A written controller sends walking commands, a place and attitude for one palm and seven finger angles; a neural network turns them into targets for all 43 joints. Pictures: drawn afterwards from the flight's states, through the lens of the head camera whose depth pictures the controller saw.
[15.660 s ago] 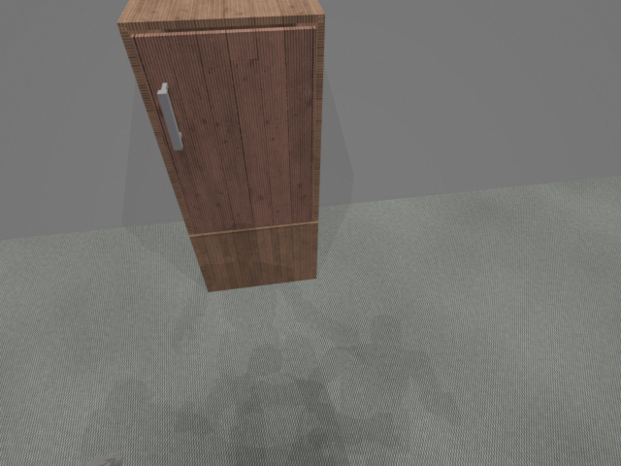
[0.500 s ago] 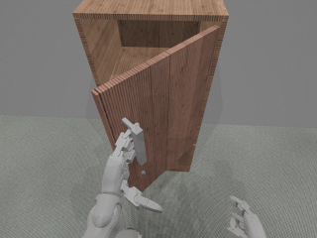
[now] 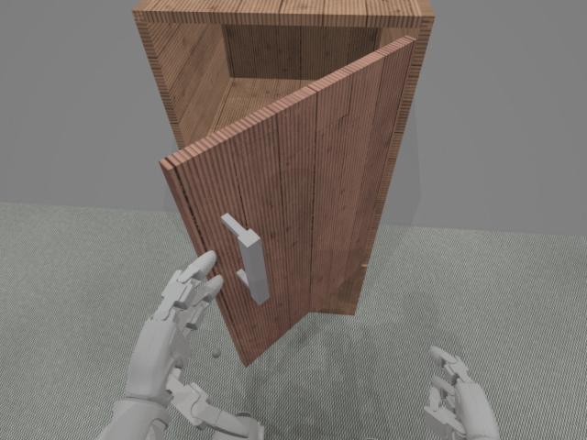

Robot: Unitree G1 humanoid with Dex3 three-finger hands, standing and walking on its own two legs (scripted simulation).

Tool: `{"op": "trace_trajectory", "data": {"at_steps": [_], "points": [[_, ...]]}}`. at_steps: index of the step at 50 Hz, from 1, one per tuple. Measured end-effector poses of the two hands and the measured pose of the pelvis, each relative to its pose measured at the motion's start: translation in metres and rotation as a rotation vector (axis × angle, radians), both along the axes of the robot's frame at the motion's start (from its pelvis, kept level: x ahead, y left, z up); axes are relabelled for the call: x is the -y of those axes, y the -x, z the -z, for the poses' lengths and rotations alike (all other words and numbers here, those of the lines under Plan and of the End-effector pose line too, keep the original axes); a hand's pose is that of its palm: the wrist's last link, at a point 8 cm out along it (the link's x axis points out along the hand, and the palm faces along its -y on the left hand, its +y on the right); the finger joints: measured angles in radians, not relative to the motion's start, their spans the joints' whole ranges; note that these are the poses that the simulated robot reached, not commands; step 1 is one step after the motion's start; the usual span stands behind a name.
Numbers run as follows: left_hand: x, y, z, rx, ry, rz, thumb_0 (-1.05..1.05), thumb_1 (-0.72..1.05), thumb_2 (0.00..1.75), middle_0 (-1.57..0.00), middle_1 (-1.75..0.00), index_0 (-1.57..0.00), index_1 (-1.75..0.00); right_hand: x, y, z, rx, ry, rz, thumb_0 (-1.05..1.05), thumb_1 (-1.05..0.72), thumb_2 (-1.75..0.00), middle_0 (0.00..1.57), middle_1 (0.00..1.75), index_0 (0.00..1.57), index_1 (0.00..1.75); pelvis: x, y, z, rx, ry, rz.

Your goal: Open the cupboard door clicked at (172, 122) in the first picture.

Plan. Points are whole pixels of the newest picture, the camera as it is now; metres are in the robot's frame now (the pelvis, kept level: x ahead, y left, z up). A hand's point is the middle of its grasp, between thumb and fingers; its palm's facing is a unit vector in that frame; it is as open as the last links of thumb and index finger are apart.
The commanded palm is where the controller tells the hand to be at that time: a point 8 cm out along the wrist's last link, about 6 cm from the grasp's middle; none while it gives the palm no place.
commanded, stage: slide the hand sideways off the handle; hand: left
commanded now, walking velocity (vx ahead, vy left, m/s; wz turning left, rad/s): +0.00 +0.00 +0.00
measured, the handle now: (246, 261) +0.33 +0.09 +0.08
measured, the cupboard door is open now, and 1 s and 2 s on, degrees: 47 47 47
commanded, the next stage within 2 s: draw the hand back to the body in 0.32 s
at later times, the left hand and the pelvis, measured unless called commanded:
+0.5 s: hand (185, 381) +0.18 +0.13 +0.08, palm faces -0.09 -1.00 -0.03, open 16.4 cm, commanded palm +0.16 +0.19 +0.09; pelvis +0.00 +0.00 -0.01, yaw +0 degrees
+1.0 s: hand (106, 350) +0.19 +0.20 +0.14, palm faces +0.06 -0.98 -0.20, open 15.9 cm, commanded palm +0.15 +0.25 +0.16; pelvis +0.01 +0.01 +0.03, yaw +0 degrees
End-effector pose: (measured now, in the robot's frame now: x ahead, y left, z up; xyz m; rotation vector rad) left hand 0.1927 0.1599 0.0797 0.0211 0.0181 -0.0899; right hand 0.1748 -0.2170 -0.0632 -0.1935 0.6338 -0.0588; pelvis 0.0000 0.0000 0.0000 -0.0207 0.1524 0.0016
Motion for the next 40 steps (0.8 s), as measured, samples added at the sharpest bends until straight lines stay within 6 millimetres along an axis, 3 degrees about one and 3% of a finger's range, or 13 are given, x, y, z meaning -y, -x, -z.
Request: {"op": "trace_trajectory", "data": {"at_steps": [17,24,40], "points": [[-0.028,0.028,0.001,-0.017,-0.019,-0.031,-0.02,-0.5,0.3,-0.15,-0.3,-0.15,-0.3,0.015,0.001,0.007,0.012,0.012,0.041,0.01,-0.91,-0.9,0.2,0.3,0.2,0.3,0.006,-0.001,0.007,-0.009,0.004,-0.003],[-0.026,0.032,-0.001,0.009,-0.005,-0.005,-0.02,-0.5,0.3,-0.15,-0.3,-0.15,-0.3,0.01,0.001,0.007,0.04,0.011,0.036,0.01,-0.91,-0.9,0.2,0.3,0.2,0.3,0.003,0.004,0.01,-0.006,0.01,-0.005],[-0.061,0.027,-0.042,0.024,-0.048,-0.037,-0.02,-0.5,0.3,-0.15,-0.3,-0.15,-0.3,-0.008,0.006,-0.016,0.07,-0.007,0.037,0.01,-0.91,-0.9,0.2,0.3,0.2,0.3,-0.006,0.002,-0.011,0.057,0.019,-0.005]]}}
